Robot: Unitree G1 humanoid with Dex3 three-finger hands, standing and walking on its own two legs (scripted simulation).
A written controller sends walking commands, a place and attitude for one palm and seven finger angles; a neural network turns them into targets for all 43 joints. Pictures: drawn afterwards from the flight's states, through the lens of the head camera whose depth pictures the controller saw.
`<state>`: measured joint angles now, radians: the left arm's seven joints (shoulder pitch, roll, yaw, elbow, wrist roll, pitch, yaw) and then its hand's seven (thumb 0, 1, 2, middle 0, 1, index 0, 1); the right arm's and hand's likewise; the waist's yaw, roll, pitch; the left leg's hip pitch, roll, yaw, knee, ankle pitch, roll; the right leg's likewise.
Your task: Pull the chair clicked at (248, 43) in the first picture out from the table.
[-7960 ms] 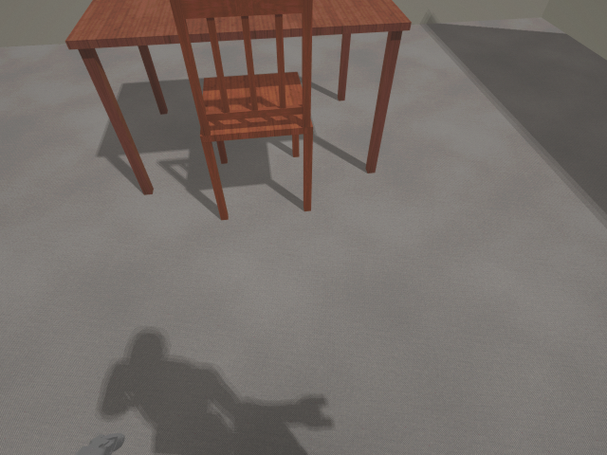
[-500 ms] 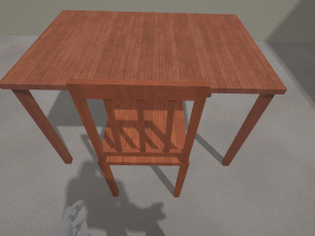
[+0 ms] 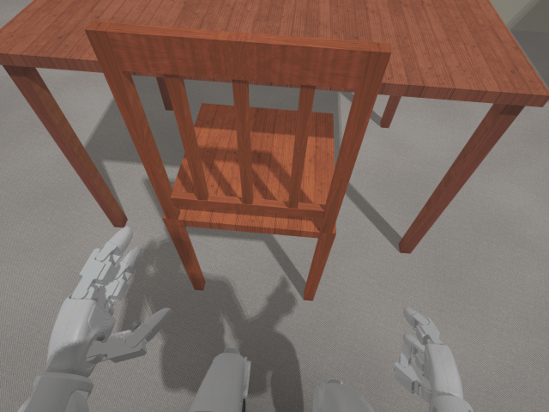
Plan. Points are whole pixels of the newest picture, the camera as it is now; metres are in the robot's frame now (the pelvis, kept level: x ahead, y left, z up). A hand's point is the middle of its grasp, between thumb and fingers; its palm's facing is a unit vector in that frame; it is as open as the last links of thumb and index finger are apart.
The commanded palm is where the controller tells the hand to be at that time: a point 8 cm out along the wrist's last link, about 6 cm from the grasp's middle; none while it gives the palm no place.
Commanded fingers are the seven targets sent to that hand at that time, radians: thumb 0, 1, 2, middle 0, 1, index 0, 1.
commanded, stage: raise the hand toward the chair's back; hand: left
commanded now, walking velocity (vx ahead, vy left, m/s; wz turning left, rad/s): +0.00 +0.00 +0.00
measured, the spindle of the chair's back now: (244, 151) +0.53 +0.12 +0.03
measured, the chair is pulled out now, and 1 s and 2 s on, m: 0.00 0.00 0.00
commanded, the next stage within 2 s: aim the fingers beside a spindle in 1.46 s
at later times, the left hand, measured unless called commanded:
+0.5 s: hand (130, 287) +0.25 +0.22 +0.06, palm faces +0.03 -1.00 -0.05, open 15.4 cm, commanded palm +0.23 +0.27 +0.07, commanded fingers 0.00 -0.45 0.32 -0.06 -0.09 -0.06 -0.09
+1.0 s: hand (112, 267) +0.27 +0.24 +0.08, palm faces +0.03 -1.00 -0.06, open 16.9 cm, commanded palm +0.25 +0.29 +0.08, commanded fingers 0.00 -0.50 0.30 -0.06 -0.08 -0.06 -0.08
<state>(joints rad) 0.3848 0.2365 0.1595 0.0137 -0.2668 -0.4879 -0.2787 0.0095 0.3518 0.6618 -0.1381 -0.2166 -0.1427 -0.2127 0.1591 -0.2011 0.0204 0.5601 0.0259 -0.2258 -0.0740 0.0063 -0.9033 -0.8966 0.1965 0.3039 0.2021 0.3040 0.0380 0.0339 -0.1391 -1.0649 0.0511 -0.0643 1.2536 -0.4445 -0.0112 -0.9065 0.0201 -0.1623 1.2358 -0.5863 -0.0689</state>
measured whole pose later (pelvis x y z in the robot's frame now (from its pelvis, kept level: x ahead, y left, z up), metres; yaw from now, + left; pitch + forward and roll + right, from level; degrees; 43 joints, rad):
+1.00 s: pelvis +0.02 +0.04 +0.03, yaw -1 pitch +14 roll -4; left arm 0.29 0.26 0.21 0.08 -0.27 -0.40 -0.24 -0.01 -0.50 0.30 -0.06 -0.08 -0.06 -0.08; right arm 0.22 -0.23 0.02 0.55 0.03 -0.17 -0.06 0.01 -0.90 -0.90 0.20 0.30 0.20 0.30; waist -0.01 0.04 -0.12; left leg -0.93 0.03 0.00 1.10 -0.42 0.04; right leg -0.77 0.00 -0.10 1.06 -0.53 -0.01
